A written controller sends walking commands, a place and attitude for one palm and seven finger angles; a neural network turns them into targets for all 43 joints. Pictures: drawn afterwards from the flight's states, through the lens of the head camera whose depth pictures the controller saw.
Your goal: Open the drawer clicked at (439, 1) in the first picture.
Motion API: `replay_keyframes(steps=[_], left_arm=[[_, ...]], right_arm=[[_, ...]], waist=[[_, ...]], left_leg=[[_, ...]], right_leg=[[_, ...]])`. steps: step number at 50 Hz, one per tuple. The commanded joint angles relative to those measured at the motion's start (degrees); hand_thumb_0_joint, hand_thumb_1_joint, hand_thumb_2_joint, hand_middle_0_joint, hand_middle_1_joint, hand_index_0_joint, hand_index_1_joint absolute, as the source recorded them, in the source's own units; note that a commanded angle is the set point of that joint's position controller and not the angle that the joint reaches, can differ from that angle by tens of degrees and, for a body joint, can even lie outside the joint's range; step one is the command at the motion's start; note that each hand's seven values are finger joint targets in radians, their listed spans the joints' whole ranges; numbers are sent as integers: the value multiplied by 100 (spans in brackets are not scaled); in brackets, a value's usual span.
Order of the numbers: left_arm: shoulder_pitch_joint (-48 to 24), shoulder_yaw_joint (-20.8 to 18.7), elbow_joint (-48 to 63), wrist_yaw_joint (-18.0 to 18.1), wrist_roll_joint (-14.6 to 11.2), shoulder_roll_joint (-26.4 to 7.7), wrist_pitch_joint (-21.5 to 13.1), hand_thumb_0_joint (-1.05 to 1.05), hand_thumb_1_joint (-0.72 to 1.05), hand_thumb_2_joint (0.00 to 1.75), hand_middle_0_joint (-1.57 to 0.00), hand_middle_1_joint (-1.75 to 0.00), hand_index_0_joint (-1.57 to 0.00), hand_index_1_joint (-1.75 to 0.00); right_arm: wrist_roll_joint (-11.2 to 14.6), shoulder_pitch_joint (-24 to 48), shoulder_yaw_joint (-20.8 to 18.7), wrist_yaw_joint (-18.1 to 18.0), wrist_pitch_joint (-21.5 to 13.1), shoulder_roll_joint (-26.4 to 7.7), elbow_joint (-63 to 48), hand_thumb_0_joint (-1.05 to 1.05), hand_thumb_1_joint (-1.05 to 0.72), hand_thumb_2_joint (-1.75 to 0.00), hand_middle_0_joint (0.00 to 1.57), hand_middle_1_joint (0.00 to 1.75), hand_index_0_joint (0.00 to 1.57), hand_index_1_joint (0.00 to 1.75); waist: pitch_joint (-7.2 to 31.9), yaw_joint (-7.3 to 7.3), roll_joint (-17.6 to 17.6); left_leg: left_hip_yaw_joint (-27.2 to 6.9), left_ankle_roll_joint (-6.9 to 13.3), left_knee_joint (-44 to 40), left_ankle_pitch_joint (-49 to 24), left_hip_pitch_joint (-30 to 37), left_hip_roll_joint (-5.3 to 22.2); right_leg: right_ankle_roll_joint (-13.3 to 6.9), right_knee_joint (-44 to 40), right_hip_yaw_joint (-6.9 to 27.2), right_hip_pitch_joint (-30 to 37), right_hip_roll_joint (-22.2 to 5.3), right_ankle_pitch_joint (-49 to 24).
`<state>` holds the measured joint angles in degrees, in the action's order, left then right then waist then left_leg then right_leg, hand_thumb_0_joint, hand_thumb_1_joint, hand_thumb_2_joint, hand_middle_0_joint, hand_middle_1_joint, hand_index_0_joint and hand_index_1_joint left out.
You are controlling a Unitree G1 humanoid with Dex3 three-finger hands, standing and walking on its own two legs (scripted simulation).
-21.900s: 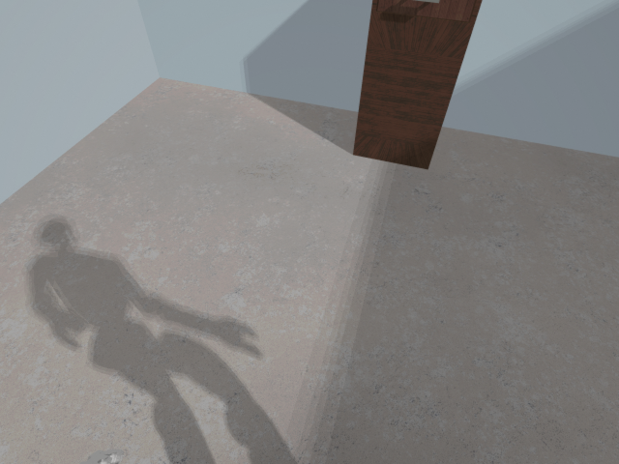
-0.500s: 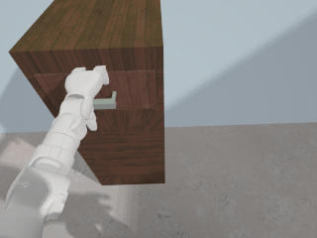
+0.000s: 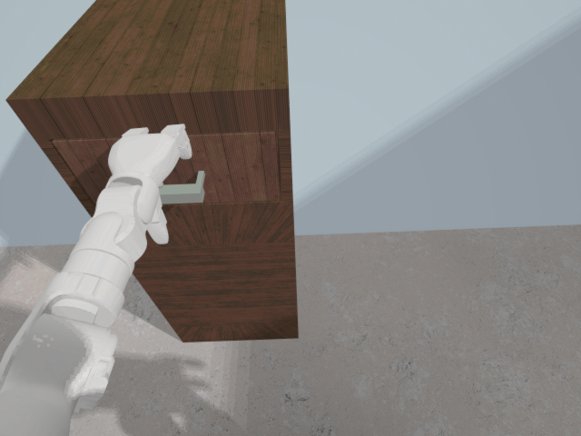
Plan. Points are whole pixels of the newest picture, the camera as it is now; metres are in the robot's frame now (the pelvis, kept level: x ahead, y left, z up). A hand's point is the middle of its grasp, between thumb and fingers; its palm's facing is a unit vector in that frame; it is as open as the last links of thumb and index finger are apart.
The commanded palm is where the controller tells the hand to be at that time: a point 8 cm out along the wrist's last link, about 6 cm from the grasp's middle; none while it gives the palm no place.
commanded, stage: re-aim the fingers above the handle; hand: left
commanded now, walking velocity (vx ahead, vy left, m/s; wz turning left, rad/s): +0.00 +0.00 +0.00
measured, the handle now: (173, 185) +0.51 +0.20 +0.05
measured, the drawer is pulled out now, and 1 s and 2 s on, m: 0.00 0.00 0.00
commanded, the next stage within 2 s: lower the fingers behind the handle in 0.24 s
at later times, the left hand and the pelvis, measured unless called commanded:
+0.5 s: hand (160, 188) +0.45 +0.20 +0.10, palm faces -0.03 -0.04 -1.00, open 13.8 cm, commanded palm +0.44 +0.20 +0.16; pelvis +0.00 +0.00 +0.00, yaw +0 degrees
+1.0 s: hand (167, 202) +0.46 +0.20 +0.06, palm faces -0.03 -0.05 -1.00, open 13.8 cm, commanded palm +0.44 +0.20 +0.12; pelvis +0.00 +0.01 -0.01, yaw +0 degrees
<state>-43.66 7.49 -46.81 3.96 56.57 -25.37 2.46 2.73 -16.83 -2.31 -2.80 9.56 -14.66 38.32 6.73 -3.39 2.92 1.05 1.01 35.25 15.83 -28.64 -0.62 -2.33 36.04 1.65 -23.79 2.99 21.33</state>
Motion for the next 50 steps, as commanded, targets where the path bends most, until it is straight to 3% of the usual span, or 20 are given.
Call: replay_keyframes(steps=[1,2,3,5,7,11,13,15,19,23,26,30,31,34,35,37,43,45,49,50], left_arm=[[-2550,-537,1294,262,23,-1421,-222,0,-50,30,-30,-120,-30,-120],[-2615,-596,1365,307,25,-1481,-241,0,-50,30,-30,-120,-30,-120],[-2744,-412,1465,339,21,-1279,-250,0,-50,30,-30,-120,-30,-120],[-2800,-550,1437,402,14,-1441,-246,0,-50,30,-30,-120,-30,-120],[-2923,-377,1516,440,-7,-1223,-227,0,-50,30,-30,-120,-30,-120],[-2881,-270,1397,420,-19,-1060,-113,0,-50,30,-30,-120,-30,-120],[-2870,-321,1241,399,-28,-1121,-29,0,-50,30,-30,-120,-30,-120],[-2875,-458,1253,361,-28,-1304,-33,0,-50,30,-30,-120,-30,-120],[-2599,-313,954,320,37,-1069,22,0,-50,30,-30,-120,-30,-120],[-2616,-378,966,329,62,-1158,-75,0,-50,30,-30,-120,-30,-120],[-2802,-343,1186,423,97,-1071,-218,0,-50,30,-30,-120,-30,-120],[-2980,-519,995,671,145,-1280,-219,0,-50,30,-30,-120,-30,-120],[-3069,-564,1041,750,182,-1335,-224,0,-50,30,-30,-120,-30,-120],[-3103,-353,1021,883,217,-1013,-156,0,-50,30,-30,-120,-30,-120],[-3021,-381,941,890,206,-980,-143,0,-50,30,-30,-120,-30,-120],[-2963,-351,793,902,191,-952,-70,0,-50,30,-30,-120,-30,-120],[-2602,-453,692,879,224,-1047,-58,0,-50,30,-30,-120,-30,-120],[-2452,-639,667,890,242,-1237,-106,0,-50,30,-30,-120,-30,-120],[-2510,-470,957,1012,286,-985,-195,0,-50,30,-30,-120,-30,-120],[-2440,-498,959,1031,267,-981,-213,0,-50,30,-30,-120,-30,-120]], right_arm=[[-15,94,-254,-22,-174,-752,-620,0,-90,-90,20,30,20,30],[-19,81,-267,-15,-178,-759,-598,0,-90,-90,20,30,20,30],[-19,73,-282,-2,-192,-741,-590,0,-90,-90,20,30,20,30],[-30,50,-290,2,-206,-758,-551,0,-90,-90,20,30,20,30],[-28,43,-317,13,-232,-743,-528,0,-90,-90,20,30,20,30],[-24,49,-316,55,-218,-737,-484,0,-90,-90,20,30,20,30],[-26,53,-301,49,-200,-761,-477,0,-90,-90,20,30,20,30],[-42,72,-286,37,-182,-774,-512,0,-90,-90,20,30,20,30],[-31,101,-262,39,-149,-742,-555,0,-90,-90,20,30,20,30],[-42,49,-253,26,-139,-761,-602,0,-90,-90,20,30,20,30],[-66,-15,-298,36,-155,-732,-591,0,-90,-90,20,30,20,30],[-86,-108,-305,20,-187,-759,-521,0,-90,-90,20,30,20,30],[-84,-148,-314,35,-210,-751,-494,0,-90,-90,20,30,20,30],[-108,-258,-362,67,-233,-737,-437,0,-90,-90,20,30,20,30],[-121,-285,-387,78,-235,-735,-437,0,-90,-90,20,30,20,30],[-116,-334,-390,85,-230,-767,-393,0,-90,-90,20,30,20,30],[-128,-351,-378,72,-188,-779,-435,0,-90,-90,20,30,20,30],[-136,-369,-380,63,-171,-806,-428,0,-90,-90,20,30,20,30],[-145,-375,-426,95,-196,-765,-448,0,-90,-90,20,30,20,30],[-159,-389,-439,104,-199,-763,-449,0,-90,-90,20,30,20,30]], waist=[[1784,49,-333],[1793,43,-227],[1842,-11,-200],[1889,-23,-192],[1949,-84,-197],[1977,-76,-156],[1850,-73,-284],[2012,-15,-362],[1765,5,-375],[1791,5,-395],[1978,-64,-305],[1880,-120,-332],[2036,-86,-156],[2220,-160,-6],[2292,-168,-155],[2175,-192,-119],[2148,-104,-243],[2196,-66,-349],[2215,-89,55],[2261,-96,-58]], left_leg=[[104,235,-62,-1802,1286,-124],[91,223,-61,-1783,1330,-114],[86,232,-32,-1788,1411,-124],[78,227,-17,-1784,1428,-121],[61,244,18,-1826,1550,-125],[23,218,38,-2012,1644,-113],[18,219,12,-1907,1541,-115],[37,221,22,-1946,1459,-132],[46,211,0,-1828,1356,-115],[49,208,14,-1787,1264,-102],[34,217,119,-1961,1416,-84],[13,210,147,-1693,1206,-92],[14,203,163,-1752,1269,-77],[-9,180,253,-1956,1462,-56],[-22,190,284,-2043,1467,-58],[-8,193,284,-2002,1440,-44],[36,206,291,-2056,1176,-72],[29,201,298,-2106,1127,-53],[6,180,332,-2131,1369,-18],[-2,186,362,-2240,1375,-20]], right_leg=[[88,-483,11,440,-81,-2569],[72,-469,-16,364,-66,-2460],[74,-472,-16,288,-56,-2428],[60,-488,-9,316,-65,-2330],[73,-477,-25,203,-44,-2394],[58,-426,-87,141,-28,-2453],[63,-442,-100,134,-29,-2395],[58,-430,-67,358,-61,-2505],[61,-408,-97,162,-43,-2364],[62,-373,-89,145,-51,-2324],[61,-316,-73,38,-28,-2382],[50,-312,-75,-95,-20,-2065],[45,-258,-75,-131,-8,-2097],[27,-175,-140,-317,33,-2122],[27,-182,-140,-257,36,-2140],[38,-190,-150,-358,47,-2161],[44,-154,-125,-141,42,-2428],[29,-148,-120,-57,42,-2416],[10,-98,-149,-400,82,-2193],[6,-101,-157,-332,80,-2256]])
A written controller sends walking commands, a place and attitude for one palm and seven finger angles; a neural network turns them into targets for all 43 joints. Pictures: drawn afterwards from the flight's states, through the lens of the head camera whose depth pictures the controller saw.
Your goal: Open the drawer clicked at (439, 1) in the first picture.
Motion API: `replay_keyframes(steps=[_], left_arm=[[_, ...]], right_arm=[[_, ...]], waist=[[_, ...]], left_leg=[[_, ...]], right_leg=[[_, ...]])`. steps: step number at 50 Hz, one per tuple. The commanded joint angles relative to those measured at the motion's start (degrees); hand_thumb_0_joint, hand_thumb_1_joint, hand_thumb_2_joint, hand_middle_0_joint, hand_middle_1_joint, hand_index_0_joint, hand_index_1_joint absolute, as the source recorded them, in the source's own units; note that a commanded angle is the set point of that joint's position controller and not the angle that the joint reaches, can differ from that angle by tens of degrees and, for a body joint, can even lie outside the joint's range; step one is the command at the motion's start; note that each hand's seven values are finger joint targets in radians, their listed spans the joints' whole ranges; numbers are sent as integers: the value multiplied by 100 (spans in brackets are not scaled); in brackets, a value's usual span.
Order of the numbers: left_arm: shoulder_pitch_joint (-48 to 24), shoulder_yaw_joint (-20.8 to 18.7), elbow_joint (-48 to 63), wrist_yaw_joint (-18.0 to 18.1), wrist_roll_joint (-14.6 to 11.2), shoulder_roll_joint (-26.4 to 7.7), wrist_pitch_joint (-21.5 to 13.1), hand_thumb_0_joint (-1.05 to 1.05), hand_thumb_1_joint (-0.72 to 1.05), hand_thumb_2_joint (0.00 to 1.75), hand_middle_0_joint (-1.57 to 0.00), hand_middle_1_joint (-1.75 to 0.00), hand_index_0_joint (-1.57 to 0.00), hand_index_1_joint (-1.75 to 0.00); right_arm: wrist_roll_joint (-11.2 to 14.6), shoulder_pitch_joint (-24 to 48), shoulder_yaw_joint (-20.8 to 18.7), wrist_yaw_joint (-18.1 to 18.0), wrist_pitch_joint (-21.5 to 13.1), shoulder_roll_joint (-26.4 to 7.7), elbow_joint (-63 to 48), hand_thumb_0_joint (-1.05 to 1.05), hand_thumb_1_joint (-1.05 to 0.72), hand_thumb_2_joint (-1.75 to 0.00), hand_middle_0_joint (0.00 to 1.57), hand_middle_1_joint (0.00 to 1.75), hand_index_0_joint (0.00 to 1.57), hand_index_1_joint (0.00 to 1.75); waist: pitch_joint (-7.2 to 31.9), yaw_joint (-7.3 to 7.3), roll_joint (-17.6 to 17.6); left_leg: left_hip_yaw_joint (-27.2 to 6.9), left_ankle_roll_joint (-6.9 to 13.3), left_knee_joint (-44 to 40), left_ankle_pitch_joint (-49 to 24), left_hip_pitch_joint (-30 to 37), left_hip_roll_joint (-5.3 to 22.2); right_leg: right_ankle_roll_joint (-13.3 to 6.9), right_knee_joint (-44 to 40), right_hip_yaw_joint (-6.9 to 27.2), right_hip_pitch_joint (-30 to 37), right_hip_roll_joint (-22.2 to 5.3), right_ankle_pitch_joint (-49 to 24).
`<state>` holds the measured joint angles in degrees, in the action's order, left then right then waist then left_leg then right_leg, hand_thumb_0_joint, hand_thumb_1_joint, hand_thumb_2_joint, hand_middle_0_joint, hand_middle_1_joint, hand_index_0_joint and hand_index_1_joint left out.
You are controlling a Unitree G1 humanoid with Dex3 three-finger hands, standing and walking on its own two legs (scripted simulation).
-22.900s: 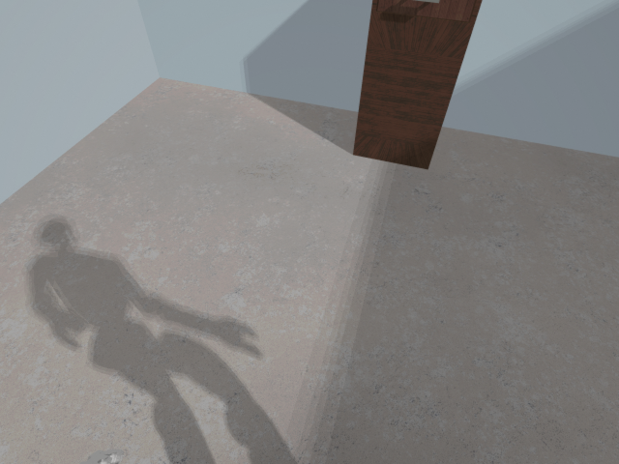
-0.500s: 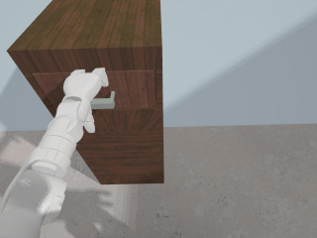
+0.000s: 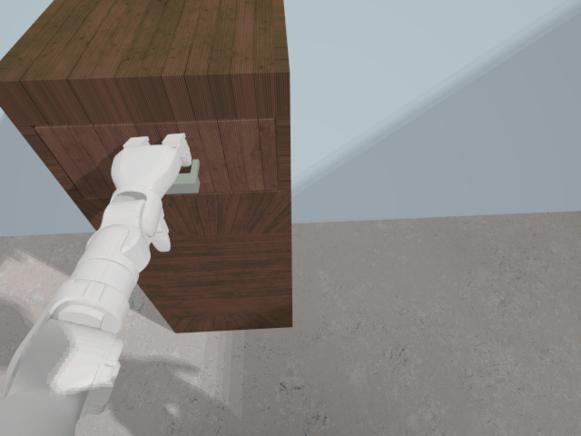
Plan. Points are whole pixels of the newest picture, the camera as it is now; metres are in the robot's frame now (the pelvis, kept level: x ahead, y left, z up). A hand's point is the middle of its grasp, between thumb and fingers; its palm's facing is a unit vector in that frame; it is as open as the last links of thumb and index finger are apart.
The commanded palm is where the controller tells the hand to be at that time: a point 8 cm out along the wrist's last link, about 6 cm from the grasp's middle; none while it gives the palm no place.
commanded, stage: lower the fingers behind the handle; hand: left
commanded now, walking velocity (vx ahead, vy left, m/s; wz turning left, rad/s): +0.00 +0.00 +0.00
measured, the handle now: (167, 175) +0.51 +0.20 +0.06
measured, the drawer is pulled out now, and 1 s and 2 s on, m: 0.00 0.00 0.00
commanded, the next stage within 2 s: lift the fingers back up to retry in 0.94 s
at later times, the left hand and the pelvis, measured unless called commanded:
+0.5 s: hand (163, 200) +0.46 +0.19 +0.06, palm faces +0.00 -0.01 -1.00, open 13.8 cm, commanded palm +0.44 +0.19 +0.10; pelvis -0.01 +0.00 -0.01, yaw +1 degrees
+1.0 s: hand (163, 199) +0.46 +0.19 +0.05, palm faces +0.00 -0.01 -1.00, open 13.7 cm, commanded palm +0.44 +0.19 +0.09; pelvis -0.03 +0.00 -0.01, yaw +0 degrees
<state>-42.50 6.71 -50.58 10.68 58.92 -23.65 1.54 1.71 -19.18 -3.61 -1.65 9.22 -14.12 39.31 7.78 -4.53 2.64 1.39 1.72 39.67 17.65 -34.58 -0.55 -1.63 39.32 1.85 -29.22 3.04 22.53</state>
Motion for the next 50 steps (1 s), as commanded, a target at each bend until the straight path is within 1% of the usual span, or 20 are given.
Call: replay_keyframes(steps=[1,4,7,10,13,16,21,22,24,26,28,30,32,35,36,40,42,45,47,50], left_arm=[[-2467,-508,1255,399,53,-1255,-113,0,-50,30,-30,-120,-30,-120],[-2583,-412,1001,506,71,-1191,-8,0,-50,30,-30,-120,-30,-120],[-2855,-399,997,597,126,-1229,-2,0,-50,30,-30,-120,-30,-120],[-2884,-465,687,627,127,-1302,39,0,-50,30,-30,-120,-30,-120],[-2847,-178,412,627,141,-958,125,0,-50,30,-30,-120,-30,-120],[-2812,-243,313,606,163,-1058,150,0,-50,30,-30,-120,-30,-120],[-2758,5,-22,560,171,-758,244,0,-50,30,-30,-120,-30,-120],[-2720,-89,-141,562,200,-903,274,0,-50,30,-30,-120,-30,-120],[-2865,129,-169,540,179,-667,304,0,-50,30,-30,-120,-30,-120],[-2766,-41,-291,505,189,-892,289,0,-50,30,-30,-120,-30,-120],[-2668,-40,-316,475,177,-911,292,0,-50,30,-30,-120,-30,-120],[-2852,-35,-349,458,169,-923,274,0,-50,30,-30,-120,-30,-120],[-2909,47,-314,459,157,-862,274,0,-50,30,-30,-120,-30,-120],[-2957,-121,-278,464,166,-1086,237,0,-50,30,-30,-120,-30,-120],[-2922,24,-285,464,145,-905,238,0,-50,30,-30,-120,-30,-120],[-3038,-120,-369,471,155,-1113,235,0,-50,30,-30,-120,-30,-120],[-3093,20,-371,496,165,-962,253,0,-50,30,-30,-120,-30,-120],[-3132,-243,-394,526,177,-1283,271,0,-50,30,-30,-120,-30,-120],[-3100,-64,-414,540,190,-1041,293,0,-50,30,-30,-120,-30,-120],[-3211,-105,-360,548,204,-1065,314,0,-50,30,-30,-120,-30,-120]], right_arm=[[-40,-147,-302,-13,-161,-821,-533,0,-90,-90,20,30,20,30],[-22,-130,-261,-30,-171,-833,-506,0,-90,-90,20,30,20,30],[-33,-159,-273,-51,-217,-830,-473,0,-90,-90,20,30,20,30],[-45,-218,-259,-71,-230,-848,-414,0,-90,-90,20,30,20,30],[-39,-226,-242,-68,-244,-827,-438,0,-90,-90,20,30,20,30],[-49,-290,-235,-68,-231,-844,-444,0,-90,-90,20,30,20,30],[-50,-345,-221,-67,-197,-846,-445,0,-90,-90,20,30,20,30],[-40,-338,-214,-84,-185,-859,-430,0,-90,-90,20,30,20,30],[-47,-366,-204,-78,-184,-844,-433,0,-90,-90,20,30,20,30],[-48,-411,-194,-91,-177,-869,-423,0,-90,-90,20,30,20,30],[-40,-395,-175,-109,-165,-864,-469,0,-90,-90,20,30,20,30],[-37,-434,-177,-119,-168,-867,-440,0,-90,-90,20,30,20,30],[-31,-429,-166,-124,-182,-857,-468,0,-90,-90,20,30,20,30],[-31,-472,-168,-133,-199,-868,-482,0,-90,-90,20,30,20,30],[-31,-484,-163,-131,-219,-839,-505,0,-90,-90,20,30,20,30],[-19,-531,-157,-144,-250,-872,-483,0,-90,-90,20,30,20,30],[-20,-552,-149,-145,-277,-857,-486,0,-90,-90,20,30,20,30],[-21,-592,-154,-152,-299,-886,-481,0,-90,-90,20,30,20,30],[-21,-605,-152,-142,-318,-850,-491,0,-90,-90,20,30,20,30],[-33,-627,-166,-130,-324,-860,-472,0,-90,-90,20,30,20,30]], waist=[[2101,32,-55],[1781,-53,-237],[1908,-98,-70],[1885,-142,-198],[1751,-191,-173],[1951,-162,-153],[1689,-262,-354],[1593,-275,-376],[1495,-347,-363],[1631,-308,-438],[1561,-273,-349],[1495,-341,-456],[1468,-350,-245],[1571,-312,-323],[1609,-333,-300],[1481,-355,-441],[1483,-396,-311],[1574,-345,-372],[1581,-350,-280],[1645,-366,-308]], left_leg=[[-22,114,-81,-2331,1906,-28],[-23,118,-143,-1871,1606,-42],[-30,125,-94,-1795,1674,-48],[-45,118,-72,-1699,1560,-39],[-41,111,-64,-1511,1478,-43],[-29,115,6,-1612,1422,-45],[-28,121,32,-1353,1200,-44],[-34,125,45,-1239,1115,-39],[-35,129,46,-1092,1040,-47],[-33,135,68,-1103,977,-43],[-5,134,70,-990,871,-58],[-31,139,73,-879,819,-40],[-25,141,68,-781,839,-43],[-40,149,96,-776,781,-37],[-14,158,101,-758,794,-51],[-48,160,109,-650,667,-35],[-50,158,108,-559,700,-33],[-48,164,128,-566,627,-32],[-59,156,127,-555,683,-28],[-85,152,151,-689,766,-8]], right_leg=[[-50,-414,-167,189,82,-2360],[-37,-467,-179,75,68,-2059],[-44,-449,-148,-19,65,-1950],[-39,-443,-152,-55,58,-1848],[-25,-443,-171,-278,59,-1669],[-25,-370,-149,-201,54,-1805],[-2,-408,-153,-384,50,-1609],[-2,-420,-133,-444,42,-1514],[9,-433,-150,-547,38,-1378],[10,-388,-127,-445,28,-1431],[10,-406,-112,-463,20,-1348],[12,-419,-118,-520,25,-1196],[14,-421,-112,-647,30,-1066],[3,-395,-93,-561,32,-1043],[24,-401,-89,-557,36,-1057],[24,-399,-105,-653,41,-905],[30,-387,-115,-792,51,-799],[25,-374,-92,-701,49,-792],[22,-338,-126,-806,66,-754],[5,-302,-154,-834,83,-825]])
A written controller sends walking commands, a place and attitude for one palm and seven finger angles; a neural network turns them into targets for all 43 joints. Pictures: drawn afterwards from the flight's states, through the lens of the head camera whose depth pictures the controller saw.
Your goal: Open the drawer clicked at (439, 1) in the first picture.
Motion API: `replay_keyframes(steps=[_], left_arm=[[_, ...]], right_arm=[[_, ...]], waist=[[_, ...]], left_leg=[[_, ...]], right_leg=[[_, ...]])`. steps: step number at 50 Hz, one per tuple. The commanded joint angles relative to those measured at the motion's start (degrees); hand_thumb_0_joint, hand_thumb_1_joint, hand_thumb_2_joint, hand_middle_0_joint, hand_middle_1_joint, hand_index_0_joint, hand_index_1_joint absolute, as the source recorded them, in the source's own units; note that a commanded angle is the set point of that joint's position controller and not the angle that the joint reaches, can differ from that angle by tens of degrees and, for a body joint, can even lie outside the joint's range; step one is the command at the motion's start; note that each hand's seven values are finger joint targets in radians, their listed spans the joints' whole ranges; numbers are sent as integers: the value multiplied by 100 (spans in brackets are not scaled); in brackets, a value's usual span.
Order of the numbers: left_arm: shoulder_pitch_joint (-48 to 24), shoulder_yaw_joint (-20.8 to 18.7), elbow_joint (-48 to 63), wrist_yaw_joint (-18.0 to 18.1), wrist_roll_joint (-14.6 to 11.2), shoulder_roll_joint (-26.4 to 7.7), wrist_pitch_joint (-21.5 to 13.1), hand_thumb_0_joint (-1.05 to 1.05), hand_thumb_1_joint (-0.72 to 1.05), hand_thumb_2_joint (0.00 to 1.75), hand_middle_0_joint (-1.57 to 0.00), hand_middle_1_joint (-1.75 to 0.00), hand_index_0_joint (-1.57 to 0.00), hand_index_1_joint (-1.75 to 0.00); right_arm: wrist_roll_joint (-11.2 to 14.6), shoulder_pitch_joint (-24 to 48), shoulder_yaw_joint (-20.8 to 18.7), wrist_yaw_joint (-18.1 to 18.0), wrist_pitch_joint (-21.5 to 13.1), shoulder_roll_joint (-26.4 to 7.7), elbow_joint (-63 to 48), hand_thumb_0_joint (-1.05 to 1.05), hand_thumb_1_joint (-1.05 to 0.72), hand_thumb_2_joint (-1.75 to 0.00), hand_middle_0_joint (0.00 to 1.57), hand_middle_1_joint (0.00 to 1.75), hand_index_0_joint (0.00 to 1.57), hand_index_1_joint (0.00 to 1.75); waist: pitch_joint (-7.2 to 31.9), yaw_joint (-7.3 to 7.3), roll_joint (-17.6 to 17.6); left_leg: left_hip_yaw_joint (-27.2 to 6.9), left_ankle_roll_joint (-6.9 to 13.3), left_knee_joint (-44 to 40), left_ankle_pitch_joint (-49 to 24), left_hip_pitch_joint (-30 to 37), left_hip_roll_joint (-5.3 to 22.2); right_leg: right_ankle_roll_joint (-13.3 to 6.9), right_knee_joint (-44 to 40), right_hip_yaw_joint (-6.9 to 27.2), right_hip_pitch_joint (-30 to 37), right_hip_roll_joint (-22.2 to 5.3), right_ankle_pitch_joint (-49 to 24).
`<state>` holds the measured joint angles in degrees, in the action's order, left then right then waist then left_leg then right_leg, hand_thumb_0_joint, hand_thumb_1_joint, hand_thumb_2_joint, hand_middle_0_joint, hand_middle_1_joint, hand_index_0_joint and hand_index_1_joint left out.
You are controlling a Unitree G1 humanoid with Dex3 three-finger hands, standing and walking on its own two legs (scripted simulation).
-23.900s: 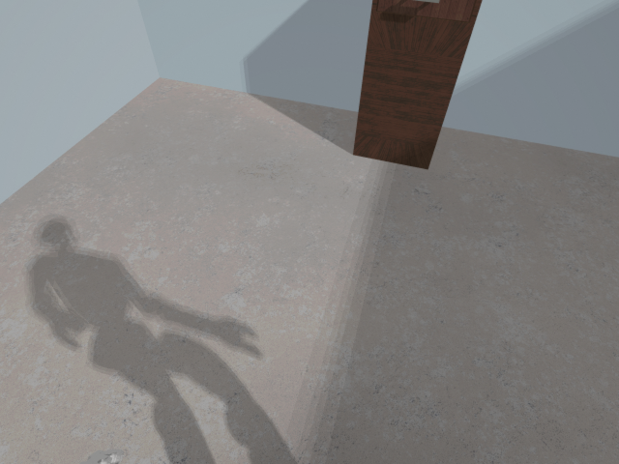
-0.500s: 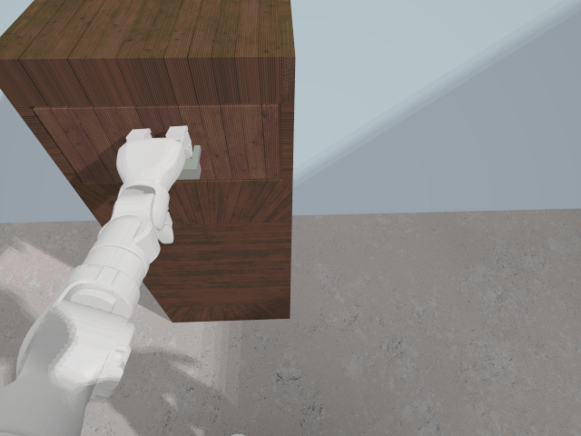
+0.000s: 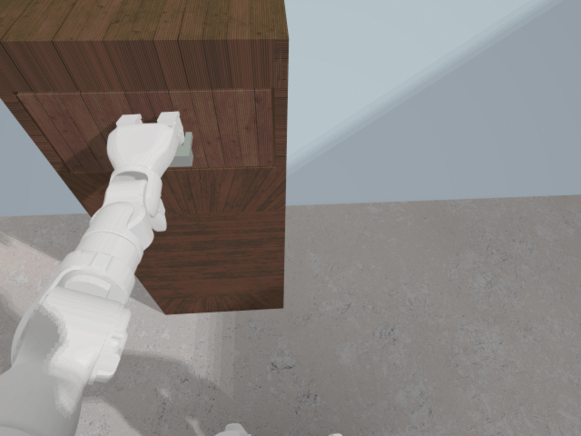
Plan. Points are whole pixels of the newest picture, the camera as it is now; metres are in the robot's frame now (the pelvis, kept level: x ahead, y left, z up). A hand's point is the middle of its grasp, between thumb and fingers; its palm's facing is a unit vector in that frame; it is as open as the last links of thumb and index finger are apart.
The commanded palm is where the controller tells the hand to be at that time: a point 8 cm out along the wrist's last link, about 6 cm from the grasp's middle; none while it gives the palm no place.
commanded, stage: lift the fingers back up to retry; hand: left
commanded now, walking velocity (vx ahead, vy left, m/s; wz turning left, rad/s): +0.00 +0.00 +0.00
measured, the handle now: (159, 147) +0.54 +0.19 +0.07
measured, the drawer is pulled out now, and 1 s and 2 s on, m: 0.00 0.00 0.00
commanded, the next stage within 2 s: re-aim the fingers above the handle in 0.82 s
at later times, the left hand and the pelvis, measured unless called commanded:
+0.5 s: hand (153, 170) +0.49 +0.19 +0.07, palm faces -0.05 -0.03 -1.00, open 13.7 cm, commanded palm +0.48 +0.18 +0.17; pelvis +0.01 +0.01 +0.01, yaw +0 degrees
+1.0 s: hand (151, 139) +0.49 +0.17 +0.13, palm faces -0.01 -0.04 -1.00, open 13.5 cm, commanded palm +0.47 +0.18 +0.19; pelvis +0.04 -0.01 +0.02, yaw +0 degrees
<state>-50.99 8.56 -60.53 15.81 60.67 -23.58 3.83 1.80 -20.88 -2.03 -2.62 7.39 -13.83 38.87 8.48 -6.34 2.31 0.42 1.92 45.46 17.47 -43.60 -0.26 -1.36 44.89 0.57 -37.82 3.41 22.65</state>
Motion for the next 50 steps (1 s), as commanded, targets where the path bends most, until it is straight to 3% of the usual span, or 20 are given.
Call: replay_keyframes(steps=[1,3,6,12,14,16,21,23,26,28,32,34,36,37,39,41,45,46,49,50], left_arm=[[-2288,-217,644,38,19,-985,95,0,-50,30,-30,-120,-30,-120],[-2455,-240,756,52,13,-1059,114,0,-50,30,-30,-120,-30,-120],[-2737,-349,1156,72,-4,-1191,82,0,-50,30,-30,-120,-30,-120],[-3041,-409,1562,71,-74,-1234,42,0,-50,30,-30,-120,-30,-120],[-3212,-546,1844,88,-55,-1408,-15,0,-50,30,-30,-120,-30,-120],[-3406,-399,2136,82,-69,-1229,-98,0,-50,30,-30,-120,-30,-120],[-3476,-524,2654,69,-166,-1303,-212,0,-50,30,-30,-120,-30,-120],[-3557,-406,2941,59,-203,-1156,-251,0,-50,30,-30,-120,-30,-120],[-3690,-519,3345,46,-251,-1340,-311,0,-50,30,-30,-120,-30,-120],[-3654,-432,3492,14,-316,-1228,-313,0,-50,30,-30,-120,-30,-120],[-3586,-629,4051,-68,-426,-1514,-377,0,-50,30,-30,-120,-30,-120],[-3337,-508,4053,-121,-440,-1327,-376,0,-50,30,-30,-120,-30,-120],[-3172,-595,4122,-160,-483,-1421,-391,0,-50,30,-30,-120,-30,-120],[-2923,-712,3881,-159,-472,-1518,-316,0,-50,30,-30,-120,-30,-120],[-2583,-569,2870,-202,-326,-1318,40,0,-50,30,-30,-120,-30,-120],[-2109,-541,2223,-384,-260,-1262,415,0,-50,30,-30,-120,-30,-120],[-2024,-470,2648,-756,-392,-1234,356,0,-50,30,-30,-120,-30,-120],[-1938,-541,2598,-840,-357,-1358,319,0,-50,30,-30,-120,-30,-120],[-1682,-420,2516,-1038,-381,-1269,206,0,-50,30,-30,-120,-30,-120],[-1724,-454,2630,-1084,-387,-1326,107,0,-50,30,-30,-120,-30,-120]], right_arm=[[-37,-446,-321,-36,-152,-878,-466,0,-90,-90,20,30,20,30],[-35,-411,-307,-48,-152,-896,-471,0,-90,-90,20,30,20,30],[-39,-394,-328,-50,-185,-865,-492,0,-90,-90,20,30,20,30],[-31,-321,-334,-97,-258,-860,-487,0,-90,-90,20,30,20,30],[-38,-316,-349,-103,-287,-871,-464,0,-90,-90,20,30,20,30],[-46,-316,-364,-99,-320,-844,-455,0,-90,-90,20,30,20,30],[-55,-241,-386,-80,-384,-837,-436,0,-90,-90,20,30,20,30],[-65,-202,-407,-73,-415,-836,-431,0,-90,-90,20,30,20,30],[-65,-169,-419,-74,-450,-850,-406,0,-90,-90,20,30,20,30],[-62,-106,-411,-75,-477,-829,-396,0,-90,-90,20,30,20,30],[-49,-12,-414,-91,-521,-843,-379,0,-90,-90,20,30,20,30],[-34,18,-416,-69,-536,-816,-354,0,-90,-90,20,30,20,30],[-28,43,-414,-56,-543,-822,-342,0,-90,-90,20,30,20,30],[-29,65,-415,-39,-514,-830,-297,0,-90,-90,20,30,20,30],[9,169,-362,31,-381,-826,-183,0,-90,-90,20,30,20,30],[41,283,-309,81,-210,-874,-227,0,-90,-90,20,30,20,30],[42,541,-297,42,-29,-867,-512,0,-90,-90,20,30,20,30],[53,573,-279,20,13,-870,-519,0,-90,-90,20,30,20,30],[84,713,-232,-22,80,-859,-631,0,-90,-90,20,30,20,30],[80,708,-240,-33,100,-868,-671,0,-90,-90,20,30,20,30]], waist=[[1601,-174,-240],[1587,-191,-235],[1922,-110,88],[1985,-121,64],[2196,-93,183],[2327,-126,310],[2535,-36,373],[2620,-52,444],[2856,-11,562],[2807,-25,550],[3128,52,541],[2967,56,539],[3011,86,425],[2843,134,416],[2185,150,147],[2031,265,-130],[2188,317,-344],[2061,322,-450],[1585,323,-582],[1678,327,-668]], left_leg=[[34,136,-431,-617,1679,-45],[13,132,-464,-539,1686,-33],[-22,119,-498,-757,2054,-20],[-82,117,-611,-893,2389,-5],[-108,111,-611,-1108,2624,1],[-145,100,-609,-1323,2916,13],[-197,74,-616,-1965,3356,29],[-225,60,-623,-2160,3602,38],[-252,34,-627,-2589,3904,50],[-216,43,-629,-2740,3984,29],[-181,38,-603,-3438,4232,19],[-187,20,-586,-3716,4260,28],[-146,36,-588,-3853,4232,16],[-121,42,-601,-3797,4111,-10],[-36,36,-726,-3189,3525,-64],[83,42,-832,-2887,3136,-109],[157,122,-892,-2782,3050,-173],[168,128,-916,-2700,2993,-170],[195,139,-1014,-2262,2796,-182],[186,140,-1025,-2305,2789,-182]], right_leg=[[-4,-871,-11,21,48,-792],[-2,-879,-15,1,43,-730],[-39,-844,-40,100,68,-827],[-33,-932,-85,188,85,-888],[-52,-916,-93,250,93,-1013],[-63,-916,-122,211,107,-1110],[-79,-933,-163,402,134,-1496],[-79,-955,-191,381,139,-1574],[-80,-973,-184,537,134,-1830],[-68,-1031,-181,635,129,-1982],[-46,-1050,-146,1036,104,-2584],[-42,-1054,-159,986,106,-2709],[-22,-1071,-118,1189,82,-2963],[-34,-1095,-129,1237,77,-3027],[-56,-1121,-165,1238,63,-2891],[-56,-1140,-120,1537,7,-3054],[-32,-1215,1,2074,-98,-3516],[-6,-1211,15,2073,-103,-3571],[27,-1322,46,1964,-134,-3326],[14,-1325,68,2097,-156,-3347]])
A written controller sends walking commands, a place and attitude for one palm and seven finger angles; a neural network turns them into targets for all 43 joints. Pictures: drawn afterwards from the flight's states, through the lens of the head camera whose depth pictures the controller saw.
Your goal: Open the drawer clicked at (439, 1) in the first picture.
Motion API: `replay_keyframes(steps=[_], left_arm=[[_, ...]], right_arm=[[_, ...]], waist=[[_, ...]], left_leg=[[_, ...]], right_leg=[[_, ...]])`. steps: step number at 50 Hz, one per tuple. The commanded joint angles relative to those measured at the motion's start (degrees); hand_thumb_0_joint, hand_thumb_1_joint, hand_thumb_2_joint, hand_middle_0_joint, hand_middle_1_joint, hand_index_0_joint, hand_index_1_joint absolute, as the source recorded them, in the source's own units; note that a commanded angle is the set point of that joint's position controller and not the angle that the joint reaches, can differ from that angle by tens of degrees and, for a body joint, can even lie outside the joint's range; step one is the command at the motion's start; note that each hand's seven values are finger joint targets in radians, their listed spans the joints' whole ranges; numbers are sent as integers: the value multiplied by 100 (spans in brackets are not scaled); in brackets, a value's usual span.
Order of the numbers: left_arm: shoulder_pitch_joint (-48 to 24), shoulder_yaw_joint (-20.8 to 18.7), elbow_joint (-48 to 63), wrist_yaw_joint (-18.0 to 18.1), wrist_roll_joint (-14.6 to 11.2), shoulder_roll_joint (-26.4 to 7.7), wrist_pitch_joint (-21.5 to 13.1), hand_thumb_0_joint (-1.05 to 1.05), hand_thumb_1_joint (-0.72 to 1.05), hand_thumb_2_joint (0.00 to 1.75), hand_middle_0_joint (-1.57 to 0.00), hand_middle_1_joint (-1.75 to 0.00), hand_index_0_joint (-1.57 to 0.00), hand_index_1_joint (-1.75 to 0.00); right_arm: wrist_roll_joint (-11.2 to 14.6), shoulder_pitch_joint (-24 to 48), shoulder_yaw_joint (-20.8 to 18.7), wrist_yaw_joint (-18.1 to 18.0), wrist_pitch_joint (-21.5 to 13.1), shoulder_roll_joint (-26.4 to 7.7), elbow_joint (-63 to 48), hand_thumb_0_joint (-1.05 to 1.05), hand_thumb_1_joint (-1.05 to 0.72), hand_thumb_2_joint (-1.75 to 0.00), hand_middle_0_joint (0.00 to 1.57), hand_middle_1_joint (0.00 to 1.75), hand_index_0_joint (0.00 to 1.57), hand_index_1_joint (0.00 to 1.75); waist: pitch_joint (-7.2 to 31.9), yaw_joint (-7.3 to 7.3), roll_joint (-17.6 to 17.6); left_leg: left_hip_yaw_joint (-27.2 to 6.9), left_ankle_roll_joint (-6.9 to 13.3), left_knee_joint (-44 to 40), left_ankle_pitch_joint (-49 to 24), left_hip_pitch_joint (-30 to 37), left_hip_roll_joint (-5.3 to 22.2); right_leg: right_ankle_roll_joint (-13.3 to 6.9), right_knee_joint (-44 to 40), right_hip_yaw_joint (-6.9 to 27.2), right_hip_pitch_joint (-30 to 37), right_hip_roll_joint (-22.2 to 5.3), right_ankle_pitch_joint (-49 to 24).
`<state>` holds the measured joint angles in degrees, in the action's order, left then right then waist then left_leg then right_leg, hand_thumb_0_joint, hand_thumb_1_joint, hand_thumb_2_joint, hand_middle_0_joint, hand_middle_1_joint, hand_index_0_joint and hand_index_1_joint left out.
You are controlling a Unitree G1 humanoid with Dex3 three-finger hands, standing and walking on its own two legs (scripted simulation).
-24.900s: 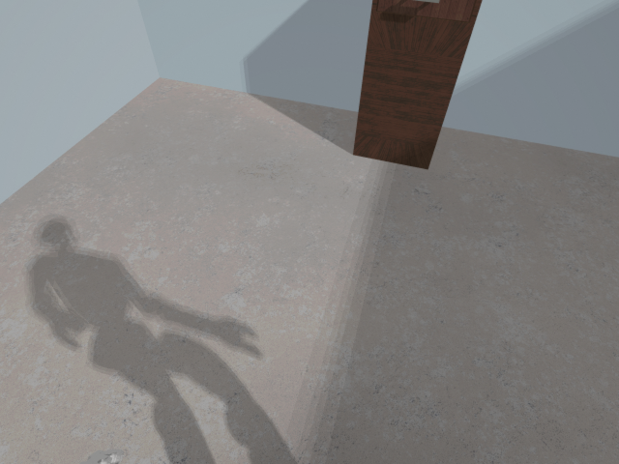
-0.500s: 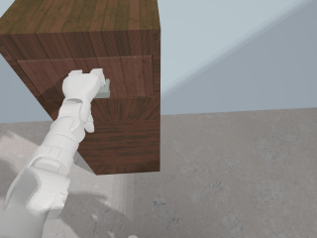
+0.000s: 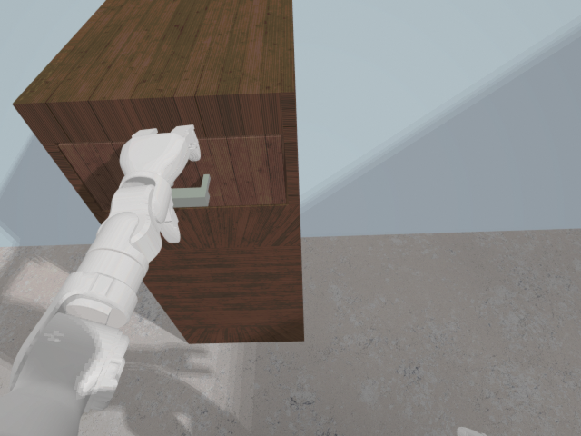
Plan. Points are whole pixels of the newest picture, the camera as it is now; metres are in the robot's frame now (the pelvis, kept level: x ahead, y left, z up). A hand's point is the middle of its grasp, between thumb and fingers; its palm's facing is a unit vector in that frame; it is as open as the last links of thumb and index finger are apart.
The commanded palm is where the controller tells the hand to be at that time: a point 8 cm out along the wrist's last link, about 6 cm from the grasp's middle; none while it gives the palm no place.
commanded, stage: re-aim the fingers above the handle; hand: left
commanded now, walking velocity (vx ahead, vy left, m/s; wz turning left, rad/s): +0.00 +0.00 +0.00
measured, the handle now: (179, 189) +0.50 +0.20 +0.05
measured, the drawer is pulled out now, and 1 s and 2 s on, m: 0.00 0.00 0.00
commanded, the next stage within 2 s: lower the fingers behind the handle in 1.94 s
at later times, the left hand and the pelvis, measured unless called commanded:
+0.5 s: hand (172, 181) +0.46 +0.18 +0.11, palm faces -0.01 -0.04 -1.00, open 13.8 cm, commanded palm +0.44 +0.19 +0.17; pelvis -0.01 -0.01 +0.00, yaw +0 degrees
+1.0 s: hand (149, 189) +0.45 +0.22 +0.10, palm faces +0.00 -0.04 -1.00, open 13.8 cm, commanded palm +0.43 +0.21 +0.17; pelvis -0.01 +0.01 +0.00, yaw +0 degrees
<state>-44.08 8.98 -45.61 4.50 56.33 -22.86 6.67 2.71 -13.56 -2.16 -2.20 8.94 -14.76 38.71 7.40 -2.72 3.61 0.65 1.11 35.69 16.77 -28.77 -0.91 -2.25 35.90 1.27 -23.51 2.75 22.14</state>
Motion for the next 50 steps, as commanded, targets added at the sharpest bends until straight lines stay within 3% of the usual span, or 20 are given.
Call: replay_keyframes(steps=[1,2,5,7,9,16,18,21,22,24,28,29,33,36,40,42,43,45,47,50], left_arm=[[-2443,-454,1277,28,42,-1371,-251,0,-50,30,-30,-120,-30,-120],[-2299,-610,1164,35,56,-1533,-290,0,-50,30,-30,-120,-30,-120],[-2619,-504,1118,72,29,-1504,-415,0,-50,30,-30,-120,-30,-120],[-2820,-571,1280,159,46,-1599,-506,0,-50,30,-30,-120,-30,-120],[-2981,-407,1310,222,51,-1421,-566,0,-50,30,-30,-120,-30,-120],[-3320,-346,980,313,5,-1363,-535,0,-50,30,-30,-120,-30,-120],[-3218,-532,831,338,31,-1547,-493,0,-50,30,-30,-120,-30,-120],[-3005,-550,793,331,26,-1469,-485,0,-50,30,-30,-120,-30,-120],[-2848,-711,560,335,61,-1676,-432,0,-50,30,-30,-120,-30,-120],[-2772,-705,440,335,103,-1697,-370,0,-50,30,-30,-120,-30,-120],[-2737,-796,326,355,171,-1876,-327,0,-50,30,-30,-120,-30,-120],[-2778,-677,324,363,169,-1741,-308,0,-50,30,-30,-120,-30,-120],[-2593,-912,308,375,171,-1998,-319,0,-50,30,-30,-120,-30,-120],[-2672,-853,470,359,192,-1957,-407,0,-50,30,-30,-120,-30,-120],[-2982,-542,965,332,112,-1527,-609,0,-50,30,-30,-120,-30,-120],[-3050,-721,929,360,104,-1749,-650,0,-50,30,-30,-120,-30,-120],[-3154,-614,1046,374,101,-1657,-667,0,-50,30,-30,-120,-30,-120],[-3250,-931,1002,439,171,-2082,-699,0,-50,30,-30,-120,-30,-120],[-3241,-617,988,468,154,-1630,-659,0,-50,30,-30,-120,-30,-120],[-3096,-586,856,413,93,-1532,-549,0,-50,30,-30,-120,-30,-120]], right_arm=[[0,26,-221,-88,-65,-741,-700,0,-90,-90,20,30,20,30],[4,25,-218,-111,-57,-735,-689,0,-90,-90,20,30,20,30],[12,20,-201,-128,-75,-740,-675,0,-90,-90,20,30,20,30],[6,-22,-229,-134,-117,-724,-647,0,-90,-90,20,30,20,30],[7,-59,-239,-129,-151,-698,-624,0,-90,-90,20,30,20,30],[0,-280,-277,-93,-219,-732,-473,0,-90,-90,20,30,20,30],[-14,-351,-277,-83,-210,-768,-443,0,-90,-90,20,30,20,30],[-32,-386,-291,-49,-199,-744,-483,0,-90,-90,20,30,20,30],[-26,-380,-275,-60,-176,-777,-462,0,-90,-90,20,30,20,30],[-17,-373,-254,-66,-151,-789,-478,0,-90,-90,20,30,20,30],[1,-400,-249,-95,-129,-824,-484,0,-90,-90,20,30,20,30],[3,-420,-246,-93,-134,-811,-488,0,-90,-90,20,30,20,30],[-5,-432,-240,-115,-142,-818,-537,0,-90,-90,20,30,20,30],[12,-419,-250,-115,-158,-808,-591,0,-90,-90,20,30,20,30],[-13,-477,-327,-108,-245,-772,-606,0,-90,-90,20,30,20,30],[-15,-527,-336,-115,-266,-806,-524,0,-90,-90,20,30,20,30],[-18,-518,-330,-108,-282,-792,-532,0,-90,-90,20,30,20,30],[-40,-537,-329,-124,-274,-826,-477,0,-90,-90,20,30,20,30],[-35,-551,-347,-82,-294,-769,-458,0,-90,-90,20,30,20,30],[-51,-571,-358,-40,-274,-810,-452,0,-90,-90,20,30,20,30]], waist=[[1875,0,-688],[1742,18,-666],[1451,-94,-572],[1705,-83,-344],[1706,-171,-230],[1854,-285,-302],[1911,-210,-325],[2171,-124,-404],[1916,-116,-440],[1792,-98,-570],[1667,-109,-545],[1620,-128,-517],[1749,-33,-585],[1774,-57,-426],[1882,-234,-307],[1835,-223,-249],[1889,-234,-102],[1978,-198,-80],[1981,-242,60],[2068,-237,-89]], left_leg=[[184,230,-52,-2147,1347,-133],[182,228,-58,-2072,1319,-130],[167,211,-93,-1706,1217,-123],[154,220,-64,-1652,1344,-126],[136,215,-18,-1689,1415,-125],[94,216,46,-1654,1381,-118],[88,207,37,-1721,1295,-120],[121,216,60,-1918,1282,-126],[132,208,38,-1823,1140,-112],[151,203,-30,-1713,987,-100],[168,202,-87,-1576,920,-72],[165,202,-107,-1541,940,-63],[197,209,-123,-1594,892,-59],[184,210,-129,-1625,991,-48],[127,237,-43,-1806,1405,-30],[76,226,-51,-1679,1436,-21],[72,223,-30,-1721,1493,-36],[49,215,10,-1824,1490,-25],[33,195,58,-1986,1633,-18],[6,178,81,-2186,1691,11]], right_leg=[[122,-424,37,673,-97,-3274],[108,-436,29,625,-94,-3183],[115,-539,61,402,-119,-2677],[99,-513,98,352,-97,-2530],[89,-493,79,210,-84,-2507],[107,-460,58,93,-60,-2465],[91,-420,45,171,-50,-2524],[97,-369,48,392,-47,-2812],[95,-387,39,345,-45,-2782],[111,-412,29,356,-47,-2659],[109,-460,38,286,-38,-2409],[107,-478,21,211,-31,-2300],[115,-476,48,410,-45,-2407],[96,-468,43,344,-22,-2314],[69,-495,-3,103,16,-2240],[69,-483,-12,-47,42,-2069],[60,-464,-14,-91,45,-2071],[32,-422,-16,-68,48,-2036],[24,-363,-84,-252,78,-2108],[15,-344,-119,-211,76,-2179]])
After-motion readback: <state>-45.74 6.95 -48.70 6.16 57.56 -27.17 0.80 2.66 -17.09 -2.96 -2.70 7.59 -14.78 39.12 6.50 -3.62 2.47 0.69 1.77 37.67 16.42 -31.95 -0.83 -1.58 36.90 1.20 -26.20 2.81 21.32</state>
